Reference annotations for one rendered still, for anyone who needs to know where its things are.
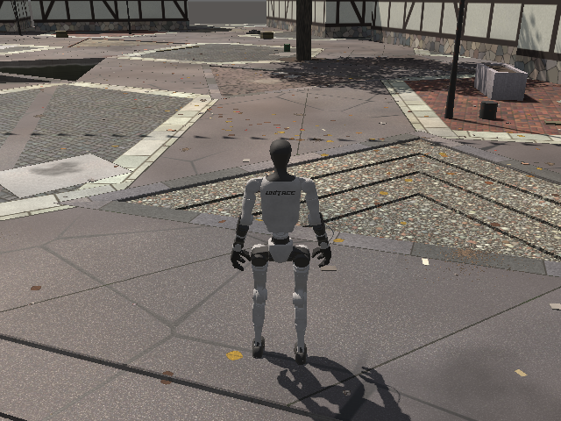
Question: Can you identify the right robot forearm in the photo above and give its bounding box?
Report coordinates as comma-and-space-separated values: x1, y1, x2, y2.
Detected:
312, 212, 330, 249

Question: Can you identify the right robot hand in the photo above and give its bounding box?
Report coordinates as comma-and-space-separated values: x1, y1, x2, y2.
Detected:
311, 246, 331, 267

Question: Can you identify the left robot upper arm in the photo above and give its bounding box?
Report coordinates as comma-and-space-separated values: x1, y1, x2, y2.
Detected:
240, 177, 262, 226

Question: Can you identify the right robot upper arm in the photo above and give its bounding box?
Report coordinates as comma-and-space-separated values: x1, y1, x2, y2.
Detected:
299, 177, 321, 225

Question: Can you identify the robot left shin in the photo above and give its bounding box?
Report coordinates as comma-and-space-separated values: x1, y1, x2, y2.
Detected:
252, 289, 266, 346

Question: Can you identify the left robot hand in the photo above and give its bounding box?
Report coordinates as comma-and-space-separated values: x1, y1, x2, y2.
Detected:
231, 248, 251, 271

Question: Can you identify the left robot forearm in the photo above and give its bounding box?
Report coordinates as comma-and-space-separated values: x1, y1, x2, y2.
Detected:
232, 212, 249, 252

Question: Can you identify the right robot thigh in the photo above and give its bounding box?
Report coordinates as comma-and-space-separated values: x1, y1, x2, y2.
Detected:
293, 245, 310, 308

